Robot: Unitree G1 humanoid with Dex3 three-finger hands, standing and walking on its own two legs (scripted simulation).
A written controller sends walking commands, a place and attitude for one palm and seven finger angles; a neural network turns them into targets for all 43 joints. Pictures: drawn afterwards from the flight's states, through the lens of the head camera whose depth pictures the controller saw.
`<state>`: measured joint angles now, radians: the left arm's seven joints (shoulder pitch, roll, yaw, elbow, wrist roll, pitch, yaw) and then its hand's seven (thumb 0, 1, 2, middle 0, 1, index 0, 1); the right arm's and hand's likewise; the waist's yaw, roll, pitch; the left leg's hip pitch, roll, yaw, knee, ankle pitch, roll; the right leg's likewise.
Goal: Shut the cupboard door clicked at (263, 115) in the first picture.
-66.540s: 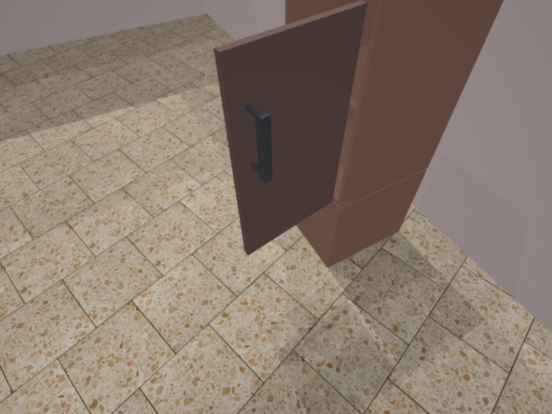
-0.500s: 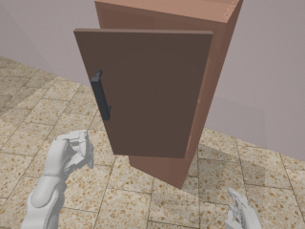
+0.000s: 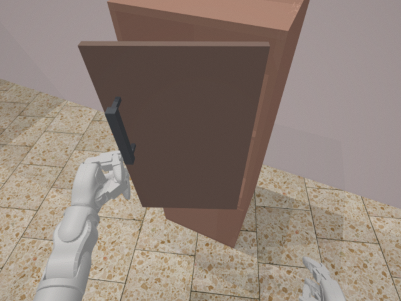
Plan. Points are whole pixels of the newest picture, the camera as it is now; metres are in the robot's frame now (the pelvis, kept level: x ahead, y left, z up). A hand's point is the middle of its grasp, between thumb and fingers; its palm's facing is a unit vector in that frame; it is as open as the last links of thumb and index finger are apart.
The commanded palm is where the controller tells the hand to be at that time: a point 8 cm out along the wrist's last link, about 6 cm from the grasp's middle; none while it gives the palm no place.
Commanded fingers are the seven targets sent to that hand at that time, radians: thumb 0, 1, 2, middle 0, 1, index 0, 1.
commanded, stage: bring the fist close to the handle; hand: left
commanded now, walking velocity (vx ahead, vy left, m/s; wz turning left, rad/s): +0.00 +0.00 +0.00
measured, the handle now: (123, 132) +0.45 +0.20 +0.09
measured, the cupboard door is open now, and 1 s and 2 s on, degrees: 23 23 5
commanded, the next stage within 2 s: push the door shut along its arc in 0.62 s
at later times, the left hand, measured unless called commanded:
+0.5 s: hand (130, 172) +0.34 +0.16 +0.10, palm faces +0.02 -1.00 -0.02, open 3.1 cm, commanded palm +0.31 +0.21 +0.10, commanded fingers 0.00 0.90 0.90 -1.30 -1.50 -1.30 -1.50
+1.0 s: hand (133, 158) +0.37 +0.16 +0.10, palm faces -0.05 -1.00 -0.03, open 3.1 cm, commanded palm +0.36 +0.21 +0.10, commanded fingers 0.00 0.90 0.90 -1.30 -1.50 -1.30 -1.50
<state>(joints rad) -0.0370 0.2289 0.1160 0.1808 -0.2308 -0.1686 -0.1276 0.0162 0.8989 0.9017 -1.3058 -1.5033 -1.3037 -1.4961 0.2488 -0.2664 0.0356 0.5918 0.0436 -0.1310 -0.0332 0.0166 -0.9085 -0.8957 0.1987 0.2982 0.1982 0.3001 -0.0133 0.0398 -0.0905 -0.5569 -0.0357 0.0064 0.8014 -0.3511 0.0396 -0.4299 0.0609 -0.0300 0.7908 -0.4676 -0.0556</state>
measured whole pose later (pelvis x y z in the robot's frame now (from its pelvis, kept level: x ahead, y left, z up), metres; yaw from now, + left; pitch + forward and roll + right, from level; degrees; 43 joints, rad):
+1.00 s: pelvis -0.01 +0.01 +0.00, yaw +0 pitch +7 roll -1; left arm -0.38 0.27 0.14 0.59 -0.21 -0.24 -0.16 0.02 0.90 0.90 -1.31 -1.50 -1.30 -1.50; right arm 0.27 -0.27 0.04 0.62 0.05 -0.07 -0.03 0.01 -0.91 -0.90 0.20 0.30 0.20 0.30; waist -0.05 0.03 -0.08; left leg -0.59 -0.03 0.01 0.80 -0.33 0.05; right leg -0.46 0.06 -0.03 0.79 -0.44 -0.05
